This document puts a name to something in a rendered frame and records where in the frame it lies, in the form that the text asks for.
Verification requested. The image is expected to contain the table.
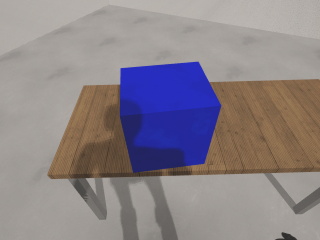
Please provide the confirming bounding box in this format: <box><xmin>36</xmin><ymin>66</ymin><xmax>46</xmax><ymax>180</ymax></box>
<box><xmin>47</xmin><ymin>79</ymin><xmax>320</xmax><ymax>220</ymax></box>

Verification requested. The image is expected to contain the carton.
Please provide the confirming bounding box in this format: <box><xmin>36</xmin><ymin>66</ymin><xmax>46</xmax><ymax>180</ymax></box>
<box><xmin>120</xmin><ymin>61</ymin><xmax>221</xmax><ymax>173</ymax></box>

